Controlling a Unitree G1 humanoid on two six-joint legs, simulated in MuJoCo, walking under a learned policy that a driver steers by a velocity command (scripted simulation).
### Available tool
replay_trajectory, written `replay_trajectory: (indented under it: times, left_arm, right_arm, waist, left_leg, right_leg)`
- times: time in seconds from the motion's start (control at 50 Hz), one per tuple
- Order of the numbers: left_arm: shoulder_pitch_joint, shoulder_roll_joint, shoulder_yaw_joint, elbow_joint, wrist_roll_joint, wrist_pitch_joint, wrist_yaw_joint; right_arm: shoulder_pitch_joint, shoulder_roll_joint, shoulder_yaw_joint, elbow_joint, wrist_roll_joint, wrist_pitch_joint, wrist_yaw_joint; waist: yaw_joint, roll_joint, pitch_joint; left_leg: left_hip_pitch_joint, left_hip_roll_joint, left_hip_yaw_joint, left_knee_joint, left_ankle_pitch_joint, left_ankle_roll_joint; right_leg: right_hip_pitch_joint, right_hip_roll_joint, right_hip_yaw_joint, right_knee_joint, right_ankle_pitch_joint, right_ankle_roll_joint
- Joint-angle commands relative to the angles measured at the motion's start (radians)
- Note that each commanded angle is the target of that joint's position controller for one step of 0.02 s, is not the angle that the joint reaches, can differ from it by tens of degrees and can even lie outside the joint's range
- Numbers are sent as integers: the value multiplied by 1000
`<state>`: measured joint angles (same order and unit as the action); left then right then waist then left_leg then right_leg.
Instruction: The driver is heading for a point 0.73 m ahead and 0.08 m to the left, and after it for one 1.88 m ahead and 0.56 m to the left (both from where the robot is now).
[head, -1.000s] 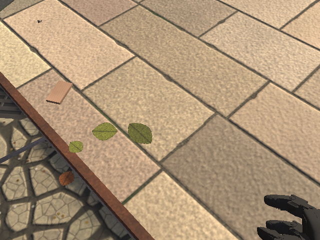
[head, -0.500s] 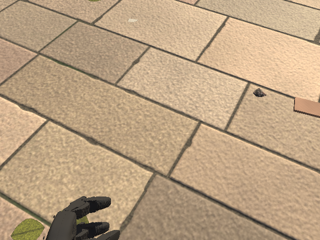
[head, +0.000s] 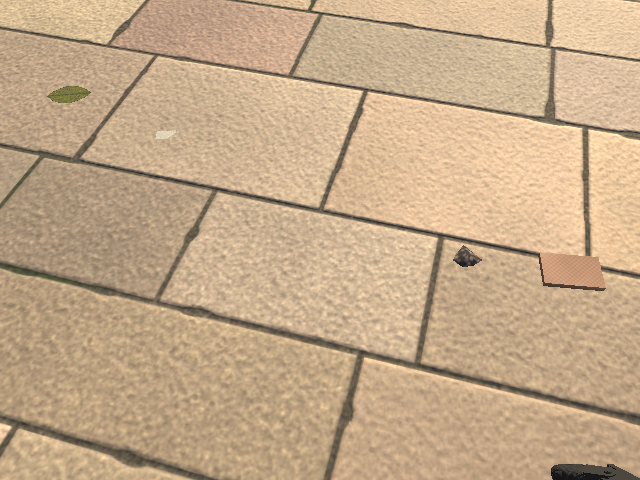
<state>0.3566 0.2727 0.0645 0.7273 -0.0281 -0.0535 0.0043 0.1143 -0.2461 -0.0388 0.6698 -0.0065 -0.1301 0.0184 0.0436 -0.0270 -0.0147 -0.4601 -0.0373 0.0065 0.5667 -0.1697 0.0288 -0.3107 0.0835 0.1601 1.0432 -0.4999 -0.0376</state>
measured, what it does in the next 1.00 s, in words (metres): walks ahead: right foot, then left foot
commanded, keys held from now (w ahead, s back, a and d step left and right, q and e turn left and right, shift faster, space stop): w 0.44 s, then w+q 0.52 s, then q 0.04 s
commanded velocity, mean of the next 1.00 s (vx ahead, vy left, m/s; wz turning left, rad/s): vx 0.50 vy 0.00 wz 0.14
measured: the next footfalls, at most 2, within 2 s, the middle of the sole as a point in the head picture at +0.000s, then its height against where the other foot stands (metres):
right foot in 0.42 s outside the picture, level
left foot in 0.96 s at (290, 397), level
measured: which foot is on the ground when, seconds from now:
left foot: down 0.00-0.44, up 0.46-0.94, down 0.96-1.00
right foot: up 0.00-0.40, down 0.42-0.98, up 1.00-1.00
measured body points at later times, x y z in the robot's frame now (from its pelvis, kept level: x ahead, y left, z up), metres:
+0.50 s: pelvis +0.26 -0.04 +0.00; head +0.29 -0.05 +0.45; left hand +0.50 +0.18 -0.06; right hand +0.27 -0.32 -0.13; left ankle +0.12 +0.11 -0.65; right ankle +0.34 -0.14 -0.72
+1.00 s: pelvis +0.53 +0.01 -0.01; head +0.57 +0.02 +0.44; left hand +0.50 +0.30 -0.14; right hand +0.79 -0.18 -0.09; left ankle +0.62 +0.11 -0.73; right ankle +0.35 -0.14 -0.68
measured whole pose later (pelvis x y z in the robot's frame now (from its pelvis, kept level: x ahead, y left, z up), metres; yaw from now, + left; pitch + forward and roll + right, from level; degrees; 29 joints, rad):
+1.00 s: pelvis +0.53 +0.01 -0.01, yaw +13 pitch +3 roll -1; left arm 0.33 0.29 0.07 0.83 0.00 -0.05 0.02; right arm 0.08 -0.27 -0.06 0.62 0.02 -0.04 0.05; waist 0.04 0.02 0.04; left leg -0.54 -0.02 0.05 0.64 -0.13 0.10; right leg -0.06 -0.08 -0.19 0.78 -0.48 0.03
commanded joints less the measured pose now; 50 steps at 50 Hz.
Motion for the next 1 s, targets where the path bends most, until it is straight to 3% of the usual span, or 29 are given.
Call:
replay_trajectory:
  times: [0.02, 0.04, 0.06, 0.1, 0.16, 0.22, 0.3, 0.34, 0.38, 0.4, 0.42, 0.44, 0.46, 0.48, 0.5, 0.52, 0.54, 0.56, 0.6, 0.66, 0.76, 0.82, 0.86, 0.92, 0.94, 0.96, 0.98, 1.0]
  left_arm:
    - [-93, 106, 10, -119, 8, -28, -1]
    - [-132, 90, 9, -138, 22, -32, -2]
    - [-130, 75, 8, -140, 22, -33, -5]
    - [-109, 49, 1, -129, 18, -28, -6]
    - [-181, 19, -16, -144, 24, -28, -8]
    - [-277, -3, -28, -150, 21, -36, -19]
    - [-392, 20, -21, -178, 5, -43, -37]
    - [-419, 33, -14, -196, 3, -47, -47]
    - [-352, 64, 3, -184, 8, -52, -49]
    - [-243, 98, 24, -151, 15, -50, -42]
    - [-81, 150, 45, -119, 24, -47, -30]
    - [55, 253, 66, -106, 51, -41, -19]
    - [89, 216, 58, -91, 34, -35, -22]
    - [47, 157, 39, -89, 24, -33, -20]
    - [-10, 120, 27, -92, 21, -32, -19]
    - [-70, 90, 16, -88, 27, -34, -23]
    - [-115, 66, 10, -88, 34, -42, -28]
    - [-141, 61, 11, -83, 39, -50, -31]
    - [-147, 73, 19, -61, 42, -69, -30]
    - [-121, 96, 30, -23, 48, -75, -16]
    - [-80, 129, 38, 13, 38, -63, 0]
    - [-25, 152, 46, 43, 28, -44, 5]
    - [-9, 165, 51, 55, 18, -28, 7]
    - [-34, 205, 61, 52, 10, -8, 18]
    - [-42, 218, 63, 50, 9, 0, 22]
    - [-55, 210, 57, 44, 5, 2, 27]
    - [-37, 148, 34, 13, 35, -10, 28]
    - [18, 55, 1, -46, 45, -42, 15]
  right_arm:
    - [207, -131, -49, -15, 4, 10, -10]
    - [183, -119, -44, -12, -2, 12, -8]
    - [169, -103, -37, -9, -9, 9, -9]
    - [176, -90, -33, 11, 1, 5, -7]
    - [194, -134, -45, 36, 12, 10, -13]
    - [215, -168, -50, 56, 18, 25, -15]
    - [292, -190, -52, 91, 32, 40, -9]
    - [302, -200, -55, 101, 34, 51, -12]
    - [280, -219, -60, 102, 34, 61, -19]
    - [277, -212, -57, 102, 35, 64, -22]
    - [267, -182, -44, 86, 24, 61, -25]
    - [325, -88, -12, 44, 5, 45, -25]
    - [352, -86, -4, 52, 21, 28, -22]
    - [278, -164, -28, 44, 44, 23, -17]
    - [207, -168, -28, 27, 48, 25, -15]
    - [175, -156, -28, 21, 35, 33, -16]
    - [182, -152, -35, 24, 27, 47, -18]
    - [211, -136, -35, 34, 30, 63, -18]
    - [224, -108, -33, 41, 32, 84, -21]
    - [161, -97, -34, 22, 25, 87, -24]
    - [3, -64, -21, -18, 23, 79, 4]
    - [-91, -54, -14, -66, 26, 77, 24]
    - [-128, -60, -16, -99, 28, 78, 37]
    - [-70, -99, -38, -117, 25, 86, 47]
    - [30, -134, -58, -99, 26, 89, 44]
    - [194, -189, -90, -60, 29, 90, 32]
    - [315, -288, -118, -39, 23, 99, 8]
    - [235, -357, -116, -80, 11, 88, 7]
  waist:
    - [-123, 69, -74]
    - [-100, 61, -22]
    - [-72, 85, -10]
    - [-49, 122, -11]
    - [-58, 104, 7]
    - [-91, 105, 24]
    - [-138, 118, 44]
    - [-131, 126, 51]
    - [-72, 134, 13]
    - [-16, 120, -58]
    - [57, 100, -170]
    - [66, -109, -322]
    - [67, -249, -405]
    - [75, -146, -254]
    - [53, -90, -151]
    - [16, -40, -77]
    - [-21, -58, -37]
    - [-50, -80, -17]
    - [-70, -65, 4]
    - [-62, -26, 25]
    - [1, -8, 64]
    - [40, -1, 99]
    - [44, -10, 103]
    - [-15, -68, 29]
    - [-76, -76, -31]
    - [-166, -51, -115]
    - [-193, 106, -210]
    - [-81, 312, -334]
  left_leg:
    - [533, 358, -538, -287, -247, 224]
    - [444, 319, -466, -309, -147, 221]
    - [386, 286, -398, -330, -67, 213]
    - [345, 255, -321, -357, 47, 217]
    - [317, 248, -227, -385, 185, 219]
    - [286, 219, -142, -395, 204, 190]
    - [356, 250, -139, -370, 196, 170]
    - [417, 278, -153, -337, 232, 156]
    - [449, 275, -131, -244, 412, 128]
    - [431, 235, -87, -115, 549, 105]
    - [304, 195, -47, 92, 487, 71]
    - [-62, 73, 16, 479, 82, 3]
    - [-269, 8, -94, 687, -406, -11]
    - [-368, 62, -129, 769, -358, -8]
    - [-368, 105, -104, 750, -268, -4]
    - [-329, 136, -91, 696, -200, -8]
    - [-276, 162, -102, 650, -151, -13]
    - [-225, 173, -109, 633, -120, -20]
    - [-206, 171, -118, 612, -69, -35]
    - [-272, 165, -147, 514, 64, -49]
    - [-251, 147, -69, 230, 267, -29]
    - [-298, 141, -32, 132, 224, -4]
    - [-312, 128, 1, 97, 138, 18]
    - [-141, 43, 92, 76, -24, 73]
    - [-3, -2, 114, 56, -48, 100]
    - [251, -37, 103, -23, 32, 140]
    - [568, 146, -175, -16, 199, 209]
    - [831, 402, -779, -163, 263, 437]
  right_leg:
    - [-528, -98, -23, 309, 108, 14]
    - [-510, -124, -30, 249, 156, 11]
    - [-464, -151, -42, 206, 180, 10]
    - [-425, -166, -72, 130, 186, 20]
    - [-419, -184, -110, -53, 257, 42]
    - [-334, -166, -144, -274, 419, 47]
    - [-280, -129, -168, -438, 489, 34]
    - [-268, -118, -169, -493, 442, 7]
    - [-145, -87, -190, -558, 415, -28]
    - [20, -64, -210, -585, 424, -55]
    - [273, -144, -133, -547, 460, -102]
    - [654, -409, 246, -534, 460, -230]
    - [732, -507, 563, -677, 311, -317]
    - [618, -476, 456, -705, 226, -275]
    - [476, -433, 307, -725, 236, -236]
    - [333, -388, 213, -769, 274, -213]
    - [233, -354, 143, -809, 312, -196]
    - [161, -338, 91, -846, 332, -188]
    - [101, -333, 2, -890, 432, -190]
    - [133, -327, -108, -898, 566, -177]
    - [201, -311, -240, -904, 586, -131]
    - [318, -348, -266, -875, 606, -124]
    - [391, -370, -281, -829, 680, -113]
    - [425, -370, -333, -654, 1119, -78]
    - [409, -355, -352, -508, 1245, -64]
    - [302, -314, -380, -290, 1198, -29]
    - [14, -248, -378, 44, 735, 23]
    - [-374, -7, -225, 411, -107, 90]
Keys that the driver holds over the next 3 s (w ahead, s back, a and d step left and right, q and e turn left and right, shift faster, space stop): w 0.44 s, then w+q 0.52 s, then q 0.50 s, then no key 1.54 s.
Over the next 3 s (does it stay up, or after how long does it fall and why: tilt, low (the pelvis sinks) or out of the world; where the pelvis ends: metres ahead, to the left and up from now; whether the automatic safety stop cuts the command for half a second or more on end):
stays up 0.72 0.07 0.01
